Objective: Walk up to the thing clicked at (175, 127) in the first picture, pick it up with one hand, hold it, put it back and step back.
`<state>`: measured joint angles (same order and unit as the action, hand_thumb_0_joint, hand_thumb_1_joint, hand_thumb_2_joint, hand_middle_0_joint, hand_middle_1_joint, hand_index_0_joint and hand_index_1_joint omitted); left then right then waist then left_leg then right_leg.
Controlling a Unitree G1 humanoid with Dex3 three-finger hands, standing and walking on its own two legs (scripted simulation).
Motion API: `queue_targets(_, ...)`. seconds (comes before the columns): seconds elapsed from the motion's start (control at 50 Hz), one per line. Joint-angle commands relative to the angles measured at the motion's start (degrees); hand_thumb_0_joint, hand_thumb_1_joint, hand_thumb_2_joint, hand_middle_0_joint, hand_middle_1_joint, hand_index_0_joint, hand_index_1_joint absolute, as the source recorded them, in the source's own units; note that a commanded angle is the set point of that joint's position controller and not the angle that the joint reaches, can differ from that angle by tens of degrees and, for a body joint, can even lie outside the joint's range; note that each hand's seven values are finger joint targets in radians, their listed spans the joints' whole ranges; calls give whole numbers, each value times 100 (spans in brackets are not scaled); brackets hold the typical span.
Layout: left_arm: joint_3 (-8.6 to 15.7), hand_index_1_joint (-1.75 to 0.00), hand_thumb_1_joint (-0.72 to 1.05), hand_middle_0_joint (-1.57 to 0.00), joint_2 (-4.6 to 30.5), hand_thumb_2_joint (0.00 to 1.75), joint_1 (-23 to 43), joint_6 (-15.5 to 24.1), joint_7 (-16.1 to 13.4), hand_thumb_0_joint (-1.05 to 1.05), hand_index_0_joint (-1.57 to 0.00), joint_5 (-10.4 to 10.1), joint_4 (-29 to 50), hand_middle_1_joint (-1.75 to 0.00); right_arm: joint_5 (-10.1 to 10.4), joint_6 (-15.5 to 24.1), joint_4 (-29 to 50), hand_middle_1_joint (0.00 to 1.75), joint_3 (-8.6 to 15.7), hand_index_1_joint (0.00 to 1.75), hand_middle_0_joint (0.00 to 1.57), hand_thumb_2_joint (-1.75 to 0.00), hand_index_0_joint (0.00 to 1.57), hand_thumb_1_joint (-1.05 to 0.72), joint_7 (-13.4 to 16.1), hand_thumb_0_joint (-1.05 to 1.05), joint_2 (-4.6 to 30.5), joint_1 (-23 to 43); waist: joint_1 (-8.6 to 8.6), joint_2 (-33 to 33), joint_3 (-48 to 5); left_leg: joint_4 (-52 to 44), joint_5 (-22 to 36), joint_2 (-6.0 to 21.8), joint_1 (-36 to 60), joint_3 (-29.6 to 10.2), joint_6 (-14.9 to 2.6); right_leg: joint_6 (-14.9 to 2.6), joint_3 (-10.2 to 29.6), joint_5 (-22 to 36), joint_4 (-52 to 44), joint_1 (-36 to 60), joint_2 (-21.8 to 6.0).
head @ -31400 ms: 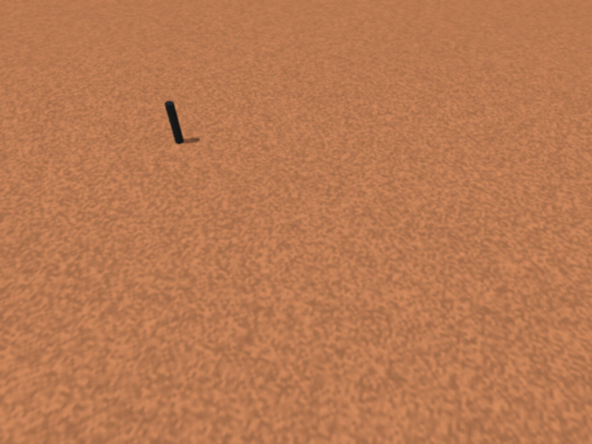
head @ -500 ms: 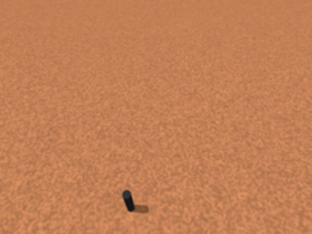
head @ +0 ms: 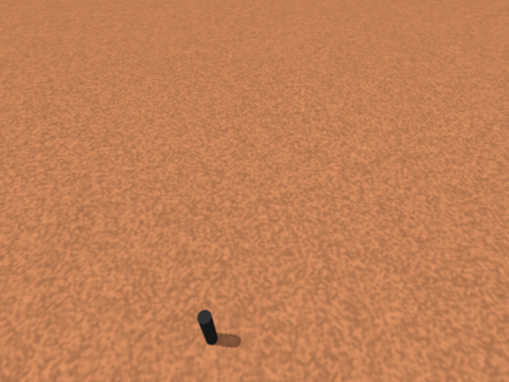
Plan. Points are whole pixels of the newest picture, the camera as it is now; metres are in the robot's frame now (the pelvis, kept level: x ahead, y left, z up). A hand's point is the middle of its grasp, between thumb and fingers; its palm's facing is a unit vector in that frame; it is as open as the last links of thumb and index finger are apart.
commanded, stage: stand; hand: left
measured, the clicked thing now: (208, 328) +0.40 +0.16 -0.66
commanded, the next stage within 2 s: step back in 0.12 s
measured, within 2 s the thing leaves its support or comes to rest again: neither
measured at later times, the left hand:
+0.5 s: hand out of the picture +0.10 +0.31 -0.18, palm faces -0.02 -0.93 -0.37, open 7.4 cm
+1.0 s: hand out of the picture -0.02 +0.30 -0.16, palm faces -0.08 -0.92 -0.39, open 7.4 cm
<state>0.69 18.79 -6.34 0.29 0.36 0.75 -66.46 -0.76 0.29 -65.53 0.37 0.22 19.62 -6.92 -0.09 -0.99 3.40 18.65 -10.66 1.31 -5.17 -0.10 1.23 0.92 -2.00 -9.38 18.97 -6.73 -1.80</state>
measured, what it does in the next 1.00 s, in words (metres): walks backwards: right foot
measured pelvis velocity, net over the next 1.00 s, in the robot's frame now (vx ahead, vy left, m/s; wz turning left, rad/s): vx -0.14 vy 0.05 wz -0.08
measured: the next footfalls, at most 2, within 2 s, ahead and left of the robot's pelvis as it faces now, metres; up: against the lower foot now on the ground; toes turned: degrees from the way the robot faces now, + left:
right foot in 0.82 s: -0.08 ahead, -0.07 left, +0.00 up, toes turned -1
left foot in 1.16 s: -0.17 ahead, +0.18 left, +0.00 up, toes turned -5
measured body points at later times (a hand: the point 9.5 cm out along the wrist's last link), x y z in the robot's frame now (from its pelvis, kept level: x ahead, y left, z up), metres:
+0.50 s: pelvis -0.06 +0.05 -0.02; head +0.02 +0.07 +0.42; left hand +0.10 +0.36 -0.16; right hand +0.00 -0.28 -0.13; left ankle -0.06 +0.13 -0.75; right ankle -0.02 -0.11 -0.71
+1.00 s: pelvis -0.14 +0.05 -0.02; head -0.09 +0.04 +0.43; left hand -0.02 +0.35 -0.13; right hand -0.06 -0.27 -0.14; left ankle -0.16 +0.17 -0.68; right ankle -0.12 -0.07 -0.75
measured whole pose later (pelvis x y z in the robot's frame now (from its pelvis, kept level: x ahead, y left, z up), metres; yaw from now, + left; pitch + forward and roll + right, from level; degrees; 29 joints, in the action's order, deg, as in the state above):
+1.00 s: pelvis -0.14 +0.05 -0.02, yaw -5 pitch -2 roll +1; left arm 3.9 20.4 -8.7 -2.5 -0.3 1.6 -48.5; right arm 0.5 -2.7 -50.6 2.6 0.8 21.2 -7.5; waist -0.7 0.2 9.3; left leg 63.4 -30.6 -6.5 -24.5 -5.3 -0.4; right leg -1.8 3.8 -16.0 35.2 -17.0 0.8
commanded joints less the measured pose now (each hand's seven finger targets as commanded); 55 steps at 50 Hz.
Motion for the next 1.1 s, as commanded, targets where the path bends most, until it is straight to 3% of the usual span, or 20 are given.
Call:
queue_targets(0.0, 226, -30, 90, -20, 1243, 90, 246, 157, -113, 0, -20, 6, 374, -30, -17, 118, 342, 30, 200, 30, 20, -90, 20, -90, 50, 0, 1150, 187, 12, 124, -417, -324, 587, 596, -172, -441, -201, -162, 551, 677, -315, 201, -634)
queue_targets(0.08, 227, -30, 90, -20, 1239, 90, 198, 146, -109, 0, -20, 4, 359, -30, -14, 120, 340, 30, 193, 30, 20, -90, 20, -90, 53, 0, 1163, 196, -1, 114, -393, -338, 578, 593, -147, -431, -196, -158, 532, 716, -296, 169, -629)
queue_targets(0.1, 479, -30, 90, -20, 1668, 90, 215, 89, -132, 0, -20, -129, 503, -30, 36, 7, 457, 30, 341, 30, 20, -90, 20, -90, 15, 0, 1474, 386, -17, 216, 199, 304, 1390, 465, -577, -495, -329, -221, 623, 1633, 158, -295, -564)
queue_targets(0.16, 526, -30, 90, -20, 1636, 90, 79, 54, -168, 0, -20, -143, 750, -30, 118, -72, 654, 30, 356, 30, 20, -90, 20, -90, -4, 0, 1317, 198, 20, 331, -280, 938, 1470, 311, -483, -267, -368, -500, 718, 2035, 312, -220, -735)
queue_targets(0.2, 575, -30, 90, -20, 1707, 90, 230, 16, -169, 0, -20, -103, 959, -30, 102, -137, 770, 30, 402, 30, 20, -90, 20, -90, -18, 0, 1265, 71, 82, 663, -634, 1615, 821, 16, -563, -64, -328, -845, 1078, 2008, 194, -279, -1113)
queue_targets(0.26, 646, -30, 90, -20, 1880, 90, 640, -36, -189, 0, -20, 52, 1387, -30, 65, -294, 919, 30, 479, 30, 20, -90, 20, -90, -72, 0, 1245, -257, 118, 1327, -711, 3208, -1759, -396, -805, -76, -359, -1534, 1669, 1780, 74, -806, -1899)
queue_targets(0.32, 598, -30, 90, -20, 1739, 90, 884, -95, -192, 0, -20, 78, 1637, -30, 90, -270, 1017, 30, 528, 30, 20, -90, 20, -90, -112, 0, 1232, -591, 300, 1233, -782, 2545, -1335, -173, -730, -246, -434, -1222, 1119, 1707, 750, -933, -1539)
queue_targets(0.36, 511, -30, 90, -20, 1532, 90, 786, -184, -181, 0, -20, 19, 1725, -30, 22, -185, 1092, 30, 555, 30, 20, -90, 20, -90, -64, 0, 1357, -557, 264, 519, -675, 911, 861, 207, -807, -450, -415, -663, 619, 1146, 1637, -820, -799)
queue_targets(0.38, 468, -30, 90, -20, 1275, 90, 750, -224, -195, 0, -20, -63, 1810, -30, -69, -152, 1182, 30, 643, 30, 20, -90, 20, -90, -37, 0, 1728, -394, 211, -687, -581, 406, 2169, 948, -716, -1575, -598, -349, 318, 93, 2618, -1292, 74)
queue_targets(0.4, 464, -30, 90, -20, 1162, 90, 679, -282, -238, 0, -20, -63, 1823, -30, -129, -120, 1235, 30, 717, 30, 20, -90, 20, -90, -7, 0, 1984, -417, 202, -1069, -499, 240, 3072, 1446, -182, -2327, -933, -296, 663, -2272, 3310, -2132, 776)
queue_targets(0.44, 443, -30, 90, -20, 1147, 90, 224, -343, -288, 0, -20, -44, 1778, -30, -145, -88, 1422, 30, 719, 30, 20, -90, 20, -90, 41, 0, 2020, -310, 120, -820, -669, 541, 3991, 1670, -88, -2136, -1117, -288, 1204, -2701, 4293, -2248, 787)
queue_targets(0.54, 526, -30, 90, -20, 1352, 90, -4, -340, -277, 0, -20, -43, 1767, -30, -126, -56, 1737, 30, 627, 30, 20, -90, 20, -90, 187, 0, 1527, 133, -112, -664, -583, 877, 3245, 1091, 52, -1265, -1059, -205, 1343, -1765, 5008, -2402, 759)
queue_targets(0.64, 547, -30, 90, -20, 1288, 90, 175, -209, -239, 0, -20, 13, 2079, -30, -58, -58, 1748, 30, 686, 30, 20, -90, 20, -90, 237, 0, 1438, -546, 274, -489, -749, 1134, 3348, 1183, 1033, -1302, -1215, 15, 1056, -1850, 3678, -2448, 582)
queue_targets(0.7, 573, -30, 90, -20, 1228, 90, -20, -164, -220, 0, -20, 26, 2096, -30, -42, -90, 1869, 30, 679, 30, 20, -90, 20, -90, 211, 0, 1557, -425, 223, -621, -779, 1278, 3140, 1321, 775, -1276, -1407, -31, 720, -1828, 2687, -1904, 337)
queue_targets(0.78, 628, -30, 90, -20, 1206, 90, -590, -124, -175, 0, -20, 97, 1833, -30, 22, -153, 2001, 30, 680, 30, 20, -90, 20, -90, 162, 0, 1633, -32, -60, -447, -771, 1471, 1681, 1195, -427, -1124, -1146, -245, 364, -563, 960, -541, 347)
queue_targets(0.82, 719, -30, 90, -20, 1550, 90, -699, -57, -182, 0, -20, 169, 1859, -30, 102, -151, 2068, 30, 591, 30, 20, -90, 20, -90, 127, 0, 1410, 50, -77, 394, -897, 2038, 450, 670, -1406, -774, -680, -602, 1479, 760, 706, 114, -324)
queue_targets(0.84, 796, -30, 90, -20, 1912, 90, -471, -81, -148, 0, -20, 106, 1972, -30, 123, -170, 2092, 30, 557, 30, 20, -90, 20, -90, 114, 0, 1249, 186, -163, 1286, -464, 3005, -958, -372, -1888, -254, -278, -1398, 2697, 805, 288, -477, -1189)
queue_targets(0.86, 830, -30, 90, -20, 2206, 90, -86, -69, -156, 0, -20, 164, 2206, -30, 89, -220, 2056, 30, 603, 30, 20, -90, 20, -90, 167, 0, 1275, 203, -232, 1856, -201, 4354, -2585, -649, -1699, -369, -140, -2084, 3522, 1043, -16, -1354, -2071)
queue_targets(0.96, 707, -30, 90, -20, 1409, 90, 184, -73, -218, 0, -20, 99, 2488, -30, 104, -163, 1763, 30, 518, 30, 20, -90, 20, -90, 136, 0, 1279, -383, -6, 789, -215, 4916, -1949, -886, -1917, -720, -57, -1455, 1700, 2144, 628, -894, -1011)
queue_targets(1.08, 711, -30, 90, -20, 1457, 90, -270, -220, -214, 0, -20, 126, 2621, -30, 55, -39, 1948, 30, 453, 30, 20, -90, 20, -90, 169, 0, 1156, -520, -168, 1264, -870, 1678, -1579, -261, -1807, -206, -48, -1204, 1539, 2292, 1339, 763, -907)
